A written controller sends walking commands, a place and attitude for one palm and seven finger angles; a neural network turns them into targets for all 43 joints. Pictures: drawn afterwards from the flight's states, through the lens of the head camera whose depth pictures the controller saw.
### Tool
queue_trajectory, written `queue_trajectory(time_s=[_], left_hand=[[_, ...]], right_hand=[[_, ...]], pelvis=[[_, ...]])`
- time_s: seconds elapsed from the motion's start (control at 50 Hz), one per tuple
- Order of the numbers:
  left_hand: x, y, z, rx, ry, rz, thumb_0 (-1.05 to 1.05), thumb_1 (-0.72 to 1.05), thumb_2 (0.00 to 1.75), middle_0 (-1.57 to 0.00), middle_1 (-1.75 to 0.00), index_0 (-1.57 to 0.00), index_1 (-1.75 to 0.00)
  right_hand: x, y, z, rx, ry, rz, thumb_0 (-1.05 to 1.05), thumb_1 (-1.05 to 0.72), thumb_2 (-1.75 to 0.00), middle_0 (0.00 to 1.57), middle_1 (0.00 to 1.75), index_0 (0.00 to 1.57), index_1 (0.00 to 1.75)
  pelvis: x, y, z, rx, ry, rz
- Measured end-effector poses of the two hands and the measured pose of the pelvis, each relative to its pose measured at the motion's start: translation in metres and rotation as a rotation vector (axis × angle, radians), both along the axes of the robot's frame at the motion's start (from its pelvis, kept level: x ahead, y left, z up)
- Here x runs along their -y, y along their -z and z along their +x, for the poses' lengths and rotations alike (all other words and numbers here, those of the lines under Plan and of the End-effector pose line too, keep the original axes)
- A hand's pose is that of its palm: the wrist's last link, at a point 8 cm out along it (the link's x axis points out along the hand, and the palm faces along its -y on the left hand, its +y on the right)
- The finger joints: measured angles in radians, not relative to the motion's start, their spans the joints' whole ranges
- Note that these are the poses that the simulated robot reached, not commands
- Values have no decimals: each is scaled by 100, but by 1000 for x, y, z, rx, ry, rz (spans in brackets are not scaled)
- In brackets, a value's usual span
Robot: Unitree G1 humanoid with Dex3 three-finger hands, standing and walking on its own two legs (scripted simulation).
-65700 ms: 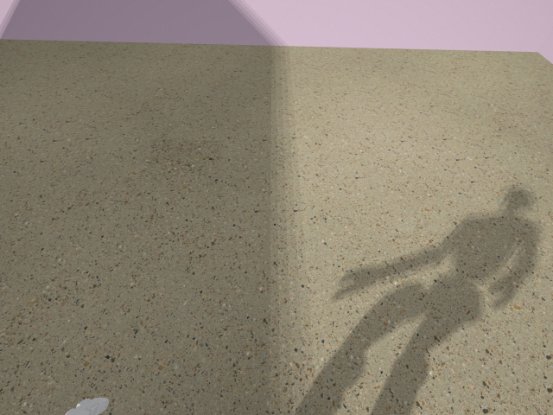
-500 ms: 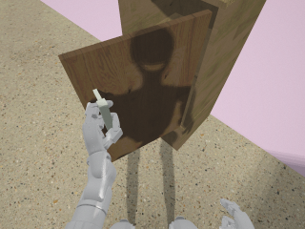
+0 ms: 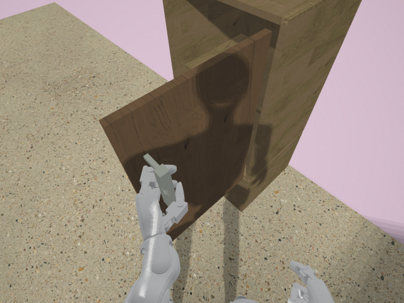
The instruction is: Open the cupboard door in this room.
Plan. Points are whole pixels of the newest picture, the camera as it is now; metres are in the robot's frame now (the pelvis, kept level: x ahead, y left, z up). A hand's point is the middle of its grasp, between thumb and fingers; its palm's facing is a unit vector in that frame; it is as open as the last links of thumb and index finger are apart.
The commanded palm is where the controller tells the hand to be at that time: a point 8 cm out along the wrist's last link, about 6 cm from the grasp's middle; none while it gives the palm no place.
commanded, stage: open thumb and fingers to let go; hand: left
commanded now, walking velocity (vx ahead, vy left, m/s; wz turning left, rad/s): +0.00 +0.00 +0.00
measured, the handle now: (160, 181) +0.35 +0.09 +0.05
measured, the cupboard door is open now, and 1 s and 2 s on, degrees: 89 87 89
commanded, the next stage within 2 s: slide the hand sideways off the handle in 0.80 s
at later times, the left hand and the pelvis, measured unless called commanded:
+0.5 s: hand (174, 200) +0.31 +0.06 +0.04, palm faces +0.34 -0.94 -0.03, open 12.5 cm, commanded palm +0.26 +0.11 +0.04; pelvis -0.02 +0.01 -0.01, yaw +0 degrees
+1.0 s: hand (172, 206) +0.30 +0.06 +0.04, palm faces +0.10 -0.99 -0.07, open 15.6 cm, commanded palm +0.26 +0.10 +0.04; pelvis -0.03 +0.03 -0.01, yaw +0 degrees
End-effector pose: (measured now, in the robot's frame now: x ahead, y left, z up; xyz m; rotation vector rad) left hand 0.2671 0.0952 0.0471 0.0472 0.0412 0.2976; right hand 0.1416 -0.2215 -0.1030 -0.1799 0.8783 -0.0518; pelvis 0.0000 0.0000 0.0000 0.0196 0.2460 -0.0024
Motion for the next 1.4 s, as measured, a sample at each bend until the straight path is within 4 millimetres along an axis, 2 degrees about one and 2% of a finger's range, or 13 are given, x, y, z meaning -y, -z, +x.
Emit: queue_trajectory(time_s=[0.1,0.2,0.3,0.48,0.62,0.8,0.86,0.94,1.06,1.1,1.2,1.32,1.4], left_hand=[[1,3,7,-1,-41,1,0,65,77,-34,-132,-36,-133],[-2,2,7,-1,-60,-6,0,53,74,-36,-131,-39,-131],[-7,1,2,13,-71,-12,1,30,64,-36,-128,-38,-129],[-9,3,1,32,-48,-16,0,-23,42,-34,-122,-33,-122],[-11,3,3,32,-31,-18,0,-43,33,-30,-105,-30,-105],[-8,3,5,30,6,-18,-1,-49,30,-26,-68,-26,-68],[-9,2,7,28,7,-21,-1,-50,30,-30,-59,-28,-62],[-12,3,6,30,22,-11,-1,-50,30,-34,-53,-31,-58],[-26,5,-2,64,397,39,-1,-50,30,-25,-41,-17,-44],[-27,5,-5,54,457,1,-1,-50,30,-22,-38,-15,-40],[-25,4,-12,46,421,-86,-1,-51,30,-17,-33,-15,-34],[-22,5,-20,68,415,-47,-1,-51,30,-14,-31,-15,-31],[-29,8,-22,51,411,-37,-1,-50,30,-14,-30,-15,-30]], right_hand=[[7,5,-1,1,-5,-17,1,-90,-90,20,30,20,30],[7,5,-2,13,-7,-11,1,-90,-90,19,30,20,30],[3,5,-4,21,-16,-8,1,-90,-90,19,30,20,30],[-6,5,-13,21,-12,-16,1,-90,-90,20,30,20,30],[-17,5,-20,16,-8,-16,1,-90,-90,20,30,20,30],[-29,5,-24,11,-11,-11,1,-90,-90,20,30,20,30],[-31,5,-23,10,-15,-11,1,-90,-90,20,30,20,30],[-34,6,-21,10,-25,-11,1,-90,-90,20,30,20,30],[-32,4,-27,30,-8,-10,1,-90,-90,20,30,21,30],[-31,2,-29,40,7,-10,1,-90,-90,20,30,21,30],[-31,-3,-31,59,18,-12,1,-90,-90,20,30,20,30],[-34,-5,-27,72,7,-13,1,-90,-90,20,30,20,30],[-38,-5,-21,75,7,-9,1,-90,-90,20,30,20,30]], pelvis=[[4,3,-7,-4,-7,6],[5,3,-12,-4,-7,10],[4,4,-17,0,-10,9],[-6,6,-24,4,-6,-1],[-15,7,-27,8,2,-10],[-24,8,-30,11,9,-17],[-26,8,-31,11,9,-19],[-28,9,-32,11,7,-20],[-32,11,-34,22,-3,-24],[-35,11,-34,30,-1,-27],[-40,10,-32,31,9,-23],[-43,14,-31,22,16,-21],[-43,15,-29,23,19,-22]])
